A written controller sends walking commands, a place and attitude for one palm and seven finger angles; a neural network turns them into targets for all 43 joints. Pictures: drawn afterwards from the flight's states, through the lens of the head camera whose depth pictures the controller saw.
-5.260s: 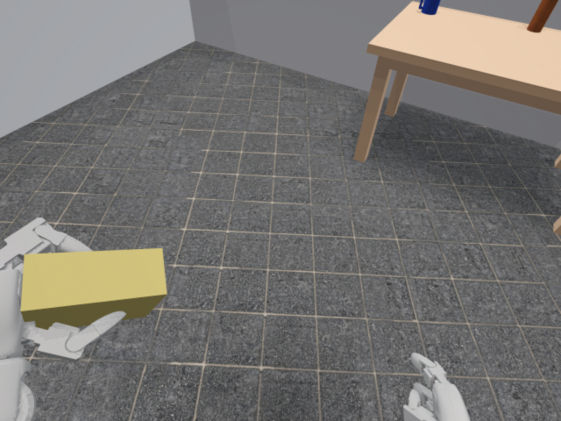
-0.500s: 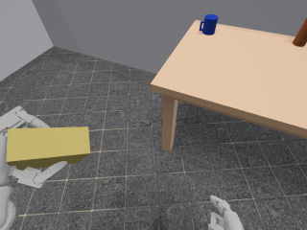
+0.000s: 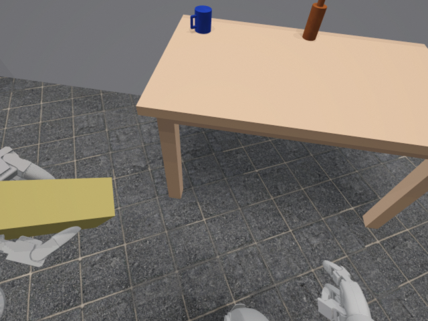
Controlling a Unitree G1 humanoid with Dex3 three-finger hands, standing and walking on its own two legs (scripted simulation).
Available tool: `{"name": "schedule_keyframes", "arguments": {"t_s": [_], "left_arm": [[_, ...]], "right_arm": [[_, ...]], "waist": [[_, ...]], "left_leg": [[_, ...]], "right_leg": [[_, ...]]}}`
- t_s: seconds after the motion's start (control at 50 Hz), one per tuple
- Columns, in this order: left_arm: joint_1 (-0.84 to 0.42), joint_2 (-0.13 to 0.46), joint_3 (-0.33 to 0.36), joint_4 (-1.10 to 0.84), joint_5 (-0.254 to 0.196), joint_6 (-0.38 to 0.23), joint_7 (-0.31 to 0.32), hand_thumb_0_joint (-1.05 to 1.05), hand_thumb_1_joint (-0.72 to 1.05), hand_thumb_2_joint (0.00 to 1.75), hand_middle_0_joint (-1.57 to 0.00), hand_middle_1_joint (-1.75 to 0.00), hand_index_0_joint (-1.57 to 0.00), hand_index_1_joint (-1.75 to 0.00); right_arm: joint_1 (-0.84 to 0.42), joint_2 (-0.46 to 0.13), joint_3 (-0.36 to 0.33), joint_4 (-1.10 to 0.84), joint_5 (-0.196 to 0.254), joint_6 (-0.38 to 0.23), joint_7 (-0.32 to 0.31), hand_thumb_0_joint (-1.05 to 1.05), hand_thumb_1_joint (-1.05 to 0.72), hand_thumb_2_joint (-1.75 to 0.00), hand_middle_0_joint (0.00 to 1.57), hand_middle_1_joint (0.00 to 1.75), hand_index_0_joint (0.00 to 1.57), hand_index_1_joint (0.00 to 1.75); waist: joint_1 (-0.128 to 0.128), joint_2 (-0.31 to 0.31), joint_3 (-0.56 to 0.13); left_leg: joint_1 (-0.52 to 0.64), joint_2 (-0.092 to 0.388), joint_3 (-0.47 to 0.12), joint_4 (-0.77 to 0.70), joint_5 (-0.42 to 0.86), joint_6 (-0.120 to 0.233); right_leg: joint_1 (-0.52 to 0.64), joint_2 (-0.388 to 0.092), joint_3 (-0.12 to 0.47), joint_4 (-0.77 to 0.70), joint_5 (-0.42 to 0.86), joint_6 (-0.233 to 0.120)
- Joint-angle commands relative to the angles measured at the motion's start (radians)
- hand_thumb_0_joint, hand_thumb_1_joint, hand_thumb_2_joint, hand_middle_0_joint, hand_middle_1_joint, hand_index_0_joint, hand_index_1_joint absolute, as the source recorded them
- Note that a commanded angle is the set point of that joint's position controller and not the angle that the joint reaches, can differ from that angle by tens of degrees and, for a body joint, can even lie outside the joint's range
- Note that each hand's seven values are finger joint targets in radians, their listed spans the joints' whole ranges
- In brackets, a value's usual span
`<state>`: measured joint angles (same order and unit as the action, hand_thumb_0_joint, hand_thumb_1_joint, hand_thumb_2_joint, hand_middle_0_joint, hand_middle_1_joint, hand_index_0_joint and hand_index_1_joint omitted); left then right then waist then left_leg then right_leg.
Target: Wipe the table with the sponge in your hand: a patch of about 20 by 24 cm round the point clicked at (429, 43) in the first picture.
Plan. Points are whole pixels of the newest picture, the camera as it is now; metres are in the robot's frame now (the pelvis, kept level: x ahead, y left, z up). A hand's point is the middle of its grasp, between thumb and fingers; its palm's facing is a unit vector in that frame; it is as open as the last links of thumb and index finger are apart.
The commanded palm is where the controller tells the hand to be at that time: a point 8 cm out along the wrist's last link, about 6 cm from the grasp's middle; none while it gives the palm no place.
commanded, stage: turn to face it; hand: left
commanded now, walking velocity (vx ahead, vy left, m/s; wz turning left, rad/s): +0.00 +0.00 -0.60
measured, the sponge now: (71, 207) +0.22 +0.23 +0.15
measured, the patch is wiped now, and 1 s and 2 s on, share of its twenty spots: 0.00 0.00 0.00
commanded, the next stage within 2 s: take the last steps up to it in 0.80 s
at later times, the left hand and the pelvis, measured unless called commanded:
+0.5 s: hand (180, 208) +0.23 +0.08 +0.17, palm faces +0.01 -0.80 -0.60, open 9.6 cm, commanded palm +0.18 +0.15 +0.19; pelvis -0.05 -0.07 +0.01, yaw -17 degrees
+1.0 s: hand (184, 240) +0.19 +0.07 +0.17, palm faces +0.05 -0.90 -0.43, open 9.6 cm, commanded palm +0.16 +0.12 +0.19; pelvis -0.11 -0.06 +0.00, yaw -26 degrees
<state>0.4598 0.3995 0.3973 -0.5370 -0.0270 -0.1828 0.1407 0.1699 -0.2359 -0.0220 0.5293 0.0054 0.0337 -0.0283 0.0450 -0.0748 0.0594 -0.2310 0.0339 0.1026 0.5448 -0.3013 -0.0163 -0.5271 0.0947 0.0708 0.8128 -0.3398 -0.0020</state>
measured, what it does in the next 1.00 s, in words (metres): walks backwards, turning right: right foot, then left foot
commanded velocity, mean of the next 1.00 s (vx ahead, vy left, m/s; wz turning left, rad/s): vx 0.04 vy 0.02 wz -0.32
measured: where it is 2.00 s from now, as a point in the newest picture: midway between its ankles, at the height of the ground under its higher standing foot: outside the picture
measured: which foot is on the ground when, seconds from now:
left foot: down 0.00-0.28, up 0.30-0.72, down 0.74-1.00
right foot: up 0.00-0.24, down 0.26-0.74, up 0.76-0.96, down 0.98-1.00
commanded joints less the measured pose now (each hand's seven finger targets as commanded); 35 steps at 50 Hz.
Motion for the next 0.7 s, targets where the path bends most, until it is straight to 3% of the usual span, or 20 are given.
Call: {"name": "schedule_keyframes", "arguments": {"t_s": [0.0, 0.02, 0.04, 0.06, 0.1, 0.16, 0.2, 0.22, 0.24, 0.26, 0.28, 0.3, 0.32, 0.34, 0.38, 0.42, 0.52, 0.58, 0.64, 0.68], "left_arm": [[-0.124, 0.099, 0.023, -0.239, 0.004, -0.075, 0.006, 0.0, 0.1, 1.3, -1.2, -1.6, -1.2, -1.6], [-0.187, 0.112, 0.015, -0.296, 0.006, -0.073, 0.006, 0.0, 0.1, 1.3, -1.2, -1.6, -1.2, -1.6], [-0.164, 0.095, -0.004, -0.265, 0.007, -0.069, 0.01, 0.0, 0.1, 1.3, -1.2, -1.6, -1.2, -1.6], [-0.155, 0.077, -0.02, -0.249, 0.005, -0.065, 0.01, 0.0, 0.1, 1.3, -1.2, -1.6, -1.2, -1.6], [-0.18, 0.1, 0.0, -0.227, 0.004, -0.063, 0.012, 0.0, 0.1, 1.3, -1.2, -1.6, -1.2, -1.6], [-0.162, 0.129, 0.041, -0.176, 0.0, -0.059, 0.01, 0.0, 0.1, 1.3, -1.2, -1.6, -1.2, -1.6], [-0.13, 0.14, 0.067, -0.164, -0.005, -0.06, 0.009, 0.0, 0.1, 1.3, -1.2, -1.6, -1.2, -1.6], [-0.097, 0.153, 0.08, -0.152, 0.003, -0.055, 0.009, 0.0, 0.1, 1.3, -1.2, -1.6, -1.2, -1.6], [-0.096, 0.193, 0.109, -0.188, 0.003, -0.068, 0.015, 0.0, 0.1, 1.3, -1.2, -1.6, -1.2, -1.6], [-0.045, 0.258, 0.185, -0.182, -0.007, -0.074, 0.028, 0.0, 0.1, 1.3, -1.2, -1.6, -1.2, -1.6], [-0.022, 0.234, 0.178, -0.2, -0.026, -0.061, 0.027, 0.0, 0.1, 1.3, -1.2, -1.6, -1.2, -1.6], [0.041, 0.241, 0.194, -0.233, -0.038, -0.064, 0.023, 0.0, 0.1, 1.3, -1.2, -1.6, -1.2, -1.6], [0.13, 0.25, 0.244, -0.22, -0.039, -0.068, 0.026, 0.0, 0.1, 1.3, -1.2, -1.6, -1.2, -1.6], [0.169, 0.223, 0.233, -0.243, -0.046, -0.076, 0.028, 0.0, 0.1, 1.3, -1.2, -1.6, -1.2, -1.6], [0.172, 0.21, 0.241, -0.257, -0.045, -0.088, 0.036, 0.0, 0.1, 1.3, -1.2, -1.6, -1.2, -1.6], [0.162, 0.224, 0.242, -0.272, -0.048, -0.092, 0.043, 0.0, 0.1, 1.3, -1.2, -1.6, -1.2, -1.6], [0.172, 0.189, 0.199, -0.203, -0.044, -0.071, 0.04, 0.0, 0.1, 1.3, -1.2, -1.6, -1.2, -1.6], [0.111, 0.166, 0.158, -0.192, -0.034, -0.06, 0.034, 0.0, 0.1, 1.3, -1.2, -1.6, -1.2, -1.6], [0.052, 0.154, 0.117, -0.212, -0.022, -0.057, 0.033, 0.0, 0.1, 1.3, -1.2, -1.6, -1.2, -1.6], [-0.004, 0.15, 0.089, -0.244, -0.014, -0.063, 0.031, 0.0, 0.1, 1.3, -1.2, -1.6, -1.2, -1.6]], "right_arm": [[-0.051, -0.092, -0.035, -0.142, 0.009, -0.078, 0.007, 0.0, -0.9, -0.9, 0.2, 0.3, 0.2, 0.3], [-0.05, -0.094, -0.035, -0.143, 0.013, -0.088, 0.013, 0.0, -0.9, -0.9, 0.2, 0.3, 0.2, 0.3], [-0.041, -0.099, -0.036, -0.139, 0.013, -0.097, 0.014, 0.0, -0.9, -0.9, 0.2, 0.3, 0.2, 0.3], [-0.019, -0.101, -0.034, -0.138, 0.013, -0.104, 0.019, 0.0, -0.9, -0.9, 0.2, 0.3, 0.2, 0.3], [-0.01, -0.108, -0.032, -0.137, 0.009, -0.119, 0.024, 0.0, -0.9, -0.9, 0.2, 0.3, 0.2, 0.3], [-0.013, -0.109, -0.03, -0.136, 0.004, -0.129, 0.026, 0.0, -0.9, -0.9, 0.2, 0.3, 0.2, 0.3], [0.004, -0.102, -0.033, -0.13, 0.008, -0.132, 0.033, 0.0, -0.9, -0.9, 0.2, 0.3, 0.2, 0.3], [0.016, -0.097, -0.034, -0.129, 0.014, -0.126, 0.038, 0.0, -0.9, -0.9, 0.2, 0.3, 0.2, 0.3], [0.003, -0.063, -0.024, -0.143, 0.018, -0.121, 0.039, 0.0, -0.9, -0.9, 0.2, 0.3, 0.2, 0.3], [-0.053, -0.05, -0.007, -0.163, 0.011, -0.116, 0.031, 0.0, -0.9, -0.9, 0.2, 0.3, 0.2, 0.3], [-0.061, -0.055, -0.022, -0.15, 0.025, -0.102, 0.029, 0.0, -0.9, -0.9, 0.2, 0.3, 0.2, 0.3], [-0.067, -0.053, -0.025, -0.157, 0.024, -0.092, 0.028, 0.0, -0.9, -0.9, 0.2, 0.3, 0.2, 0.3], [-0.087, -0.038, -0.007, -0.153, 0.017, -0.077, 0.031, 0.0, -0.9, -0.9, 0.2, 0.3, 0.2, 0.3], [-0.098, -0.023, 0.005, -0.139, 0.012, -0.058, 0.032, 0.0, -0.9, -0.9, 0.2, 0.3, 0.2, 0.3], [-0.107, -0.032, -0.003, -0.121, 0.006, -0.039, 0.031, 0.0, -0.9, -0.9, 0.2, 0.3, 0.2, 0.3], [-0.115, -0.049, -0.019, -0.11, 0.006, -0.04, 0.018, 0.0, -0.9, -0.9, 0.2, 0.3, 0.2, 0.3], [-0.085, -0.079, -0.039, -0.101, 0.009, -0.06, -0.001, 0.0, -0.9, -0.9, 0.2, 0.3, 0.2, 0.3], [-0.072, -0.09, -0.037, -0.112, 0.012, -0.066, -0.005, 0.0, -0.9, -0.9, 0.2, 0.3, 0.2, 0.3], [-0.059, -0.09, -0.032, -0.107, 0.01, -0.068, -0.012, 0.0, -0.9, -0.9, 0.2, 0.3, 0.2, 0.3], [-0.041, -0.099, -0.035, -0.11, 0.006, -0.074, -0.019, 0.0, -0.9, -0.9, 0.2, 0.3, 0.2, 0.3]], "waist": [[-0.023, 0.331, -0.043], [-0.017, 0.33, -0.043], [-0.022, 0.348, -0.032], [-0.029, 0.343, -0.027], [-0.042, 0.345, -0.031], [-0.036, 0.361, -0.067], [-0.03, 0.3, -0.124], [-0.035, 0.204, -0.161], [-0.031, -0.007, -0.204], [-0.007, -0.192, -0.218], [-0.014, -0.209, -0.279], [-0.019, -0.146, -0.257], [-0.02, -0.065, -0.274], [-0.023, -0.023, -0.286], [-0.038, 0.007, -0.287], [-0.042, 0.02, -0.286], [-0.027, -0.03, -0.259], [-0.025, -0.064, -0.242], [-0.036, -0.012, -0.222], [-0.045, 0.055, -0.207]], "left_leg": [[-0.005, 0.362, -0.121, -0.241, 0.21, 0.153], [0.026, 0.341, -0.044, -0.224, 0.255, 0.125], [0.023, 0.327, -0.023, -0.205, 0.322, 0.102], [0.013, 0.314, -0.006, -0.201, 0.353, 0.085], [0.022, 0.322, -0.002, -0.187, 0.404, 0.071], [0.057, 0.332, 0.036, -0.106, 0.418, 0.044], [0.049, 0.299, 0.069, 0.042, 0.376, 0.009], [0.003, 0.26, 0.084, 0.169, 0.296, -0.015], [-0.154, 0.168, 0.096, 0.36, 0.015, -0.049], [-0.364, 0.057, 0.031, 0.556, -0.366, -0.074], [-0.349, 0.074, -0.105, 0.673, -0.313, -0.069], [-0.354, 0.088, -0.146, 0.716, -0.258, -0.069], [-0.416, 0.09, -0.147, 0.729, -0.226, -0.073], [-0.424, 0.083, -0.138, 0.725, -0.186, -0.078], [-0.394, 0.069, -0.116, 0.673, -0.132, -0.083], [-0.328, 0.063, -0.106, 0.569, -0.13, -0.079], [-0.212, 0.025, -0.077, 0.336, -0.145, -0.05], [-0.15, 0.01, -0.074, 0.237, -0.147, -0.033], [-0.009, 0.002, -0.073, 0.036, -0.086, -0.01], [0.13, 0.043, -0.08, -0.134, -0.041, 0.018]], "right_leg": [[-0.088, -0.115, -0.036, 0.393, -0.09, 0.052], [-0.08, -0.128, -0.075, 0.329, -0.068, 0.06], [-0.039, -0.123, -0.109, 0.232, -0.086, 0.065], [0.017, -0.114, -0.133, 0.143, -0.076, 0.065], [0.098, -0.097, -0.179, 0.006, -0.065, 0.07], [0.188, -0.079, -0.225, -0.152, -0.046, 0.07], [0.326, -0.072, -0.228, -0.315, 0.106, 0.055], [0.402, -0.131, -0.158, -0.385, 0.222, 0.021], [0.545, -0.281, 0.054, -0.39, 0.574, -0.058], [0.597, -0.426, 0.305, -0.383, 0.982, -0.155], [0.572, -0.441, 0.315, -0.382, 0.941, -0.146], [0.536, -0.421, 0.29, -0.387, 0.826, -0.147], [0.597, -0.401, 0.274, -0.343, 0.807, -0.173], [0.609, -0.373, 0.211, -0.34, 0.78, -0.167], [0.566, -0.35, 0.163, -0.372, 0.741, -0.157], [0.52, -0.343, 0.165, -0.392, 0.703, -0.16], [0.422, -0.332, 0.232, -0.438, 0.519, -0.17], [0.369, -0.331, 0.264, -0.481, 0.372, -0.165], [0.27, -0.301, 0.261, -0.499, 0.191, -0.131], [0.161, -0.24, 0.23, -0.46, 0.061, -0.076]]}}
